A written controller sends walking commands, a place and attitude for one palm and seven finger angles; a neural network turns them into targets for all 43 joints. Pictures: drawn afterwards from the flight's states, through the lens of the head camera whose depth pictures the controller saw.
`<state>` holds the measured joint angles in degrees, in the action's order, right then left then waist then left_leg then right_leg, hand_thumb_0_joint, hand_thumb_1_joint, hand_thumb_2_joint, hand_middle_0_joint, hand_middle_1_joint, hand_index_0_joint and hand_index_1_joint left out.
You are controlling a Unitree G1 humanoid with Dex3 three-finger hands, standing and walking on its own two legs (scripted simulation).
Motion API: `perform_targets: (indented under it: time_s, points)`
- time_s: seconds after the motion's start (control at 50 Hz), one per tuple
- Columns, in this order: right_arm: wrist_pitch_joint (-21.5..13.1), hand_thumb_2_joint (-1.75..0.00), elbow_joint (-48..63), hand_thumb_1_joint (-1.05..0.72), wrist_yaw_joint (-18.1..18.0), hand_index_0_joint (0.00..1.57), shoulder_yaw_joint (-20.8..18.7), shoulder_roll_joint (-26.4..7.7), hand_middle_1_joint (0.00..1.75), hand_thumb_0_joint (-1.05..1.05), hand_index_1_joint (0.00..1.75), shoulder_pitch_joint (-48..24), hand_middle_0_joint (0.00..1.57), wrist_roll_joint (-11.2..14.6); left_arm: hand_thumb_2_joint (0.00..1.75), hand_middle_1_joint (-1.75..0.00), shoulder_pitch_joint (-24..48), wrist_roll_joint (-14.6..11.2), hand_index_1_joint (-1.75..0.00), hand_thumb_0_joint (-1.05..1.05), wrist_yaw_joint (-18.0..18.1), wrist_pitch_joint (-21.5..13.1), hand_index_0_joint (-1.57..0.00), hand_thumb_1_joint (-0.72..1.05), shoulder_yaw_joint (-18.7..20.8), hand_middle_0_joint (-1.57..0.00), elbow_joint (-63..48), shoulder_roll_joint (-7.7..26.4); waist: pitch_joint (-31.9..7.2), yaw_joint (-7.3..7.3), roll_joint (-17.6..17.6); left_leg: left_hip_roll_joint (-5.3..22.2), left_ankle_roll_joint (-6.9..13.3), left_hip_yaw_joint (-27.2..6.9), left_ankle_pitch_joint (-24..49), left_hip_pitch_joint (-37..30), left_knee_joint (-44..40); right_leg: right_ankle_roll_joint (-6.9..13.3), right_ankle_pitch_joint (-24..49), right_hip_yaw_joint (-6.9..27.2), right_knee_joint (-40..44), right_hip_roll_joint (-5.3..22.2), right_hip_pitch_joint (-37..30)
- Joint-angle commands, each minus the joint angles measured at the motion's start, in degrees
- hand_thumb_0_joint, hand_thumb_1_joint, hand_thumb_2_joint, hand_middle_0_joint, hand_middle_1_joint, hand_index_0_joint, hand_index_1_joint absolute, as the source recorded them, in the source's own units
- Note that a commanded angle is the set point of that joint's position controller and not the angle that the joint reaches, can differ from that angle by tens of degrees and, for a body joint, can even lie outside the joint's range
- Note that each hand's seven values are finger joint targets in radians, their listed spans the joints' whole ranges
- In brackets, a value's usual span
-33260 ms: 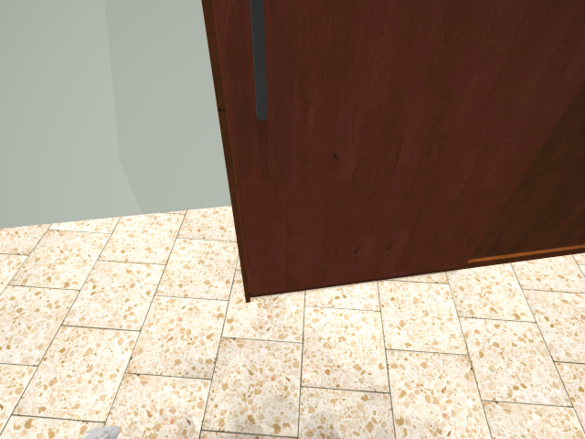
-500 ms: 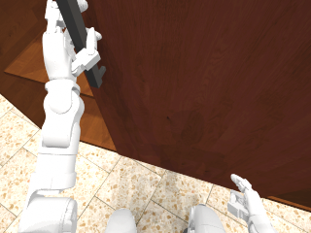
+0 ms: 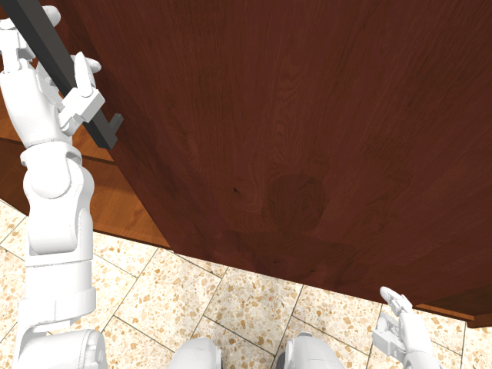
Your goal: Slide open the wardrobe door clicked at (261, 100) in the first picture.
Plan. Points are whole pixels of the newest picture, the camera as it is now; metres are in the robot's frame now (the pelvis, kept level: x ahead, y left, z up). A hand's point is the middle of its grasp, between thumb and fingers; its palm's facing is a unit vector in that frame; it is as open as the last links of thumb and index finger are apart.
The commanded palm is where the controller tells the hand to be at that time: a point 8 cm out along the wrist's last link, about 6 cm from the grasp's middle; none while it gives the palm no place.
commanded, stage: step sideways, sliding the door along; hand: left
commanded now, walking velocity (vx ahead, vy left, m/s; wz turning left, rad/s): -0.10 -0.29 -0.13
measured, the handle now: (58, 37) +0.42 +0.28 +0.25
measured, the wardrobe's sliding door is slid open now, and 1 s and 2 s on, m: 0.62 0.62 0.62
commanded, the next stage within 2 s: stop walking and hold the door there in 0.06 s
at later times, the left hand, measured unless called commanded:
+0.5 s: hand (83, 90) +0.38 +0.26 +0.21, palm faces +0.63 -0.71 -0.32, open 7.1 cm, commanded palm +0.33 +0.29 +0.17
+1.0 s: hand (84, 90) +0.37 +0.25 +0.21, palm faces +0.56 -0.80 -0.21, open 6.9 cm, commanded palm +0.32 +0.28 +0.17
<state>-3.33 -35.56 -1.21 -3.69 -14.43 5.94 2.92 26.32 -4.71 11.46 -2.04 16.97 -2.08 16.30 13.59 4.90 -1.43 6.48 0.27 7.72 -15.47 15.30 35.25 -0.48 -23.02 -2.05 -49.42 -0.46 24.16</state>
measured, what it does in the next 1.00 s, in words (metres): steps on the spot: right foot, then left foot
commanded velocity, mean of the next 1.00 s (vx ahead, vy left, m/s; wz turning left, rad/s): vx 0.03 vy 0.04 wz -0.01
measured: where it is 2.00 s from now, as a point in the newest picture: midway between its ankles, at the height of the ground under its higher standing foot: outside the picture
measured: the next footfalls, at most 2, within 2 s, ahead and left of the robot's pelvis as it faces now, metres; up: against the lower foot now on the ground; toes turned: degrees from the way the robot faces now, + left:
right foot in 0.34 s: +0.05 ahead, -0.24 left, +0.00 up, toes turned -12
left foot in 0.70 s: +0.06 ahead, +0.03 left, +0.00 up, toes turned -8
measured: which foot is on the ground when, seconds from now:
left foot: down 0.00-0.34, up 0.36-0.68, down 0.70-1.00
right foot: up 0.00-0.32, down 0.34-0.70, up 0.72-0.92, down 0.94-1.00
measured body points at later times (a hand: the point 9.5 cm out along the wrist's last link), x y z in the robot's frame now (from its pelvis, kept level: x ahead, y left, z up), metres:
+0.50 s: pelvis -0.02 -0.09 +0.00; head +0.02 -0.15 +0.45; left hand +0.34 +0.29 +0.23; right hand +0.11 -0.40 -0.11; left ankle -0.01 +0.04 -0.66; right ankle +0.01 -0.23 -0.73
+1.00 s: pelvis -0.06 -0.07 +0.01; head -0.06 -0.08 +0.46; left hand +0.34 +0.29 +0.22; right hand -0.04 -0.33 -0.12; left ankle +0.02 +0.04 -0.73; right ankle -0.08 -0.17 -0.73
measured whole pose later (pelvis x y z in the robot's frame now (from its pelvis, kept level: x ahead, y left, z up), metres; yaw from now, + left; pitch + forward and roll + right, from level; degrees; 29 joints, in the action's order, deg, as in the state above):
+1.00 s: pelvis -0.06 -0.07 +0.01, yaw -13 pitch +0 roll -1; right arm -1.7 -41.3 -4.1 2.0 -13.9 18.7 2.8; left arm 28.3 -2.0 7.5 -7.5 33.3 46.4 41.1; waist 0.4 -2.5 -2.5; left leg 5.2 -0.6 4.6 -11.3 18.5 30.3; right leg 1.6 -13.5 -4.2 -26.7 -1.8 12.2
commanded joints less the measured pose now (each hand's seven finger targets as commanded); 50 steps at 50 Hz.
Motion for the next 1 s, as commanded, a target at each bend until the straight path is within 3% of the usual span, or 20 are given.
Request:
perform_targets:
  time_s: [0.0, 0.14, 0.16, 0.18, 0.24, 0.28, 0.3, 0.32, 0.34, 0.36, 0.4, 0.58, 0.64, 0.68, 0.72, 0.74, 0.8, 0.88, 0.96, 0.98]
  points:
    - [-4.8, -0.9, 9.4, -0.9, 2.6, 0.2, -1.4, -6.2, 0.3, 0.0, 0.3, -2.0, 0.2, -0.4, 0.9, -1.4, 27.8, 1.7, -1.4, 0.0, -6.9, -10.9, -0.45, 0.9, -17.1, -0.45, -25.9, -0.7, -32.2, -5.78, -16.9, 22.9, 8.3, -10.9, 57.7, -28.9, -7.5, -1.4, -5.7, 4.4, -13.3, 3.0, 8.3]
    - [-5.0, -0.9, 10.0, -0.9, 3.1, 0.2, -1.9, -6.6, 0.3, 0.0, 0.3, 0.9, 0.2, -0.4, 0.9, -1.4, 23.5, 1.5, -1.4, 0.0, -8.1, -7.2, -0.45, 0.9, -14.5, -0.45, -17.3, 3.1, -26.9, -5.66, -20.4, 16.8, 4.4, -0.8, 54.1, -25.1, -10.3, -3.4, 3.9, -4.3, -2.8, -0.8, 1.3]
    - [-3.4, -0.9, 5.0, -0.9, 1.7, 0.2, -2.9, -10.1, 0.3, 0.0, 0.3, 4.7, 0.2, -1.2, 0.9, -1.4, 9.9, 2.9, -1.4, 0.0, -5.4, -7.0, -0.45, 0.9, 18.0, -0.45, 7.1, 34.4, -27.8, -4.2, -21.1, 16.6, 4.6, 1.1, 54.3, -25.3, -11.2, -4.1, 3.0, -5.1, -3.1, -1.8, 2.5]
    - [-2.9, -0.9, 7.9, -0.9, 1.8, 0.2, -2.0, -8.2, 0.3, 0.0, 0.3, 4.5, 0.2, -1.0, 0.9, -1.4, 10.5, 2.8, -1.4, 0.0, -6.4, -7.4, -0.45, 0.9, 9.7, -0.45, 4.9, 26.9, -27.0, -4.02, -23.3, 16.7, 4.6, 0.2, 52.3, -24.0, -8.7, -3.4, 1.2, -4.7, 2.3, -1.3, 1.7]
    - [-5.2, -0.9, 7.2, -0.9, 1.6, 0.2, -0.9, -8.1, 0.3, 0.0, 0.3, 4.2, 0.2, -0.2, 0.9, -1.4, 14.9, 2.6, -1.4, 0.0, -6.7, -9.3, -0.45, 0.9, 7.5, -0.45, 5.1, 25.6, -27.9, -5.05, -29.9, 13.3, 1.6, 4.4, 47.7, -24.1, -4.8, -2.5, 6.0, -6.9, 15.3, -2.4, -3.1]
    - [-5.3, -0.9, 6.7, -0.9, 1.3, 0.2, -0.8, -9.0, 0.3, 0.0, 0.3, 4.8, 0.2, 0.4, 0.9, -1.4, 10.4, 3.6, -1.4, 0.0, -6.2, -9.7, -0.45, 0.9, 11.6, -0.45, 11.3, 30.9, -29.0, -3.75, -21.0, 8.9, 0.1, 4.8, 33.8, -18.0, 4.7, -2.1, 22.5, -6.1, 28.0, -1.4, -13.6]
    - [-4.6, -0.9, 6.7, -0.9, 0.7, 0.2, -0.7, -8.3, 0.3, 0.0, 0.3, 5.0, 0.2, 0.4, 0.9, -1.4, 9.7, 4.8, -1.4, 0.0, -5.9, -10.0, -0.45, 0.9, 14.5, -0.45, 15.0, 36.0, -30.0, -3.78, -7.9, 4.1, -0.4, 3.2, 14.5, -8.5, 13.8, -0.1, 39.4, 0.5, 29.5, 4.8, -21.3]
    - [-3.4, -0.9, 7.9, -0.9, -0.6, 0.2, 0.4, -6.8, 0.3, 0.0, 0.3, 3.2, 0.2, 0.2, 0.9, -1.4, 5.9, 5.4, -1.4, 0.0, -5.3, -9.4, -0.45, 0.9, 19.5, -0.45, 21.4, 42.8, -30.6, -2.74, 9.5, -2.8, 0.2, 0.7, -16.4, 9.1, 23.7, 5.0, 69.2, 14.1, 23.3, 15.8, -31.6]
    - [-3.0, -0.9, 7.7, -0.9, -1.9, 0.2, 0.6, -7.1, 0.3, 0.0, 0.3, 1.5, 0.2, 0.0, 0.9, -1.4, 4.3, 4.4, -1.4, 0.0, -4.5, -7.7, -0.45, 0.9, 24.0, -0.45, 24.3, 45.7, -30.7, -2.69, 11.2, -3.5, -0.6, -5.9, -23.2, 15.4, 30.4, 6.0, 79.5, 16.9, 21.1, 22.2, -32.0]
    - [-3.2, -0.9, 6.6, -0.9, -2.1, 0.2, 1.0, -7.9, 0.3, 0.0, 0.3, 2.0, 0.2, 0.2, 0.9, -1.4, 4.5, 4.2, -1.4, 0.0, -4.1, -6.9, -0.45, 0.9, 26.1, -0.45, 27.1, 47.4, -28.0, -3.72, 9.1, -2.1, -1.4, -8.9, -19.2, 16.6, 33.0, 5.7, 75.5, 16.8, 21.6, 22.9, -28.6]
    - [-3.2, -0.9, 4.7, -0.9, -2.0, 0.2, 0.6, -9.3, 0.3, 0.0, 0.3, 0.6, 0.2, 1.0, 0.9, -1.4, 7.0, 2.4, -1.4, 0.0, -3.4, -7.8, -0.45, 0.9, 25.2, -0.45, 26.1, 42.6, -31.3, -3.54, 17.3, -2.2, -1.6, -12.3, -15.0, 17.4, 35.9, 7.2, 62.7, 14.9, 19.9, 20.9, -31.6]
    - [-2.1, -0.9, 1.2, -0.9, -3.0, 0.2, -0.7, -12.1, 0.3, 0.0, 0.3, 3.4, 0.2, -0.1, 0.9, -1.4, 9.3, 3.5, -1.4, 0.0, -4.2, -9.2, -0.45, 0.9, 23.8, -0.45, 35.7, 43.5, -23.7, -4.3, 11.3, -3.7, 0.8, -6.9, -8.2, 1.2, 6.0, 6.1, 15.0, 10.1, 30.9, 17.7, -10.1]
    - [-1.5, -0.9, 0.1, -0.9, -3.2, 0.2, -1.0, -12.7, 0.3, 0.0, 0.3, 5.5, 0.2, -0.6, 0.9, -1.4, 10.1, 4.1, -1.4, 0.0, -4.3, -11.1, -0.45, 0.9, 21.0, -0.45, 35.5, 41.9, -21.9, -5.46, -0.1, -3.4, 0.9, -5.3, 1.8, -8.5, -10.1, 3.3, 3.4, 5.6, 27.7, 11.2, -4.7]
    - [-1.2, -0.9, 2.1, -0.9, -3.5, 0.2, -0.9, -14.5, 0.3, 0.0, 0.3, 5.9, 0.2, -0.1, 0.9, -1.4, 12.9, 3.7, -1.4, 0.0, -4.4, -12.3, -0.45, 0.9, 19.1, -0.45, 31.2, 40.6, -19.5, -4.44, -15.5, 9.1, 6.0, -22.8, -0.5, -3.5, -21.1, -0.1, -0.3, -1.0, 14.4, 1.7, -2.5]
    - [-1.0, -0.9, 2.5, -0.9, -3.7, 0.2, 0.0, -11.1, 0.3, 0.0, 0.3, 5.9, 0.2, 0.2, 0.9, -1.4, 12.7, 3.9, -1.4, 0.0, -4.8, -11.5, -0.45, 0.9, 14.5, -0.45, 31.9, 37.2, -17.9, -5.04, -17.7, 11.5, 9.9, -25.0, -3.1, 4.7, -25.5, -0.1, -3.7, 1.3, 0.4, 0.0, -4.8]
    - [-0.9, -0.9, 1.8, -0.9, -4.0, 0.2, -0.1, -11.5, 0.3, 0.0, 0.3, 6.3, 0.2, -0.1, 0.9, -1.4, 12.0, 4.3, -1.4, 0.0, -4.4, -10.7, -0.45, 0.9, 18.2, -0.45, 34.3, 41.3, -17.4, -4.48, -15.9, 11.5, 10.2, -23.2, -2.7, 5.5, -24.7, -0.4, -1.5, 1.9, -1.7, 0.8, -4.7]
    - [-1.2, -0.9, 1.3, -0.9, -4.1, 0.2, 0.1, -11.9, 0.3, 0.0, 0.3, 8.8, 0.2, 0.4, 0.9, -1.4, 13.1, 3.8, -1.4, 0.0, -4.8, -9.3, -0.45, 0.9, 14.2, -0.45, 33.9, 37.5, -18.9, -4.78, -14.5, 7.1, 7.7, -13.7, 5.0, -0.5, -18.9, -1.2, 1.1, -1.1, 8.4, 0.4, -6.1]
    - [-1.2, -0.9, 1.4, -0.9, -4.1, 0.2, 0.8, -12.4, 0.3, 0.0, 0.3, 10.0, 0.2, 0.2, 0.9, -1.4, 14.3, 3.9, -1.4, 0.0, -5.1, -8.0, -0.45, 0.9, 12.9, -0.45, 36.5, 37.3, -21.5, -5.31, -11.7, 6.3, 5.5, -12.2, 9.0, -2.5, -15.4, -1.1, 6.3, -2.8, 24.7, -0.2, -13.6]
    - [-0.7, -0.9, 1.4, -0.9, -4.0, 0.2, 0.7, -12.2, 0.3, 0.0, 0.3, 10.5, 0.2, -0.3, 0.9, -1.4, 15.6, 4.9, -1.4, 0.0, -4.7, -7.6, -0.45, 0.9, 17.7, -0.45, 41.4, 44.4, -25.8, -6.39, -1.3, 0.6, 1.4, -4.5, 5.6, 2.6, -5.0, 3.2, 17.5, 7.1, 28.6, 10.1, -19.3]
    - [-0.6, -0.9, 0.6, -0.9, -4.0, 0.2, 0.5, -12.2, 0.3, 0.0, 0.3, 10.8, 0.2, 0.4, 0.9, -1.4, 16.2, 4.2, -1.4, 0.0, -4.6, -7.5, -0.45, 0.9, 19.6, -0.45, 42.9, 45.7, -25.9, -5.7, 5.8, -1.0, 1.1, -4.5, 1.8, 3.9, -3.0, 3.6, 17.6, 8.8, 28.8, 10.7, -19.5]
